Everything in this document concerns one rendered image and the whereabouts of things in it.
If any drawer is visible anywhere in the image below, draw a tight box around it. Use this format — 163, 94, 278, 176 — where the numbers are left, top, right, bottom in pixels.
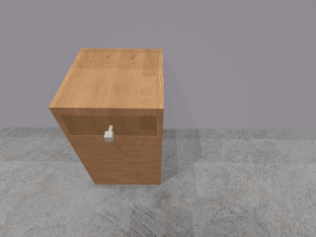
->
60, 114, 158, 136

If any handle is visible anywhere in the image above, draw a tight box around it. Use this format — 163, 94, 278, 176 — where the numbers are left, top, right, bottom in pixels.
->
104, 125, 115, 142

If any cabinet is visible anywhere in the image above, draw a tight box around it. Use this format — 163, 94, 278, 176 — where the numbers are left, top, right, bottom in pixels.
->
48, 47, 164, 185

